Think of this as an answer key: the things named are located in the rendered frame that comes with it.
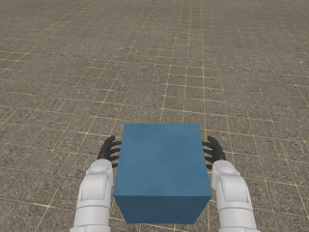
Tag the left robot forearm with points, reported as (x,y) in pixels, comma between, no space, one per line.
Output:
(94,198)

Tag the right robot forearm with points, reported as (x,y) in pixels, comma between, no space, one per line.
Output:
(233,200)

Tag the carton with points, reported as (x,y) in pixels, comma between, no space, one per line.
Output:
(162,176)

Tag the robot right hand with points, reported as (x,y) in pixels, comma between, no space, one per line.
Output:
(216,151)

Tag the robot left hand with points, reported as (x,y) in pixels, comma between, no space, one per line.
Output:
(105,151)

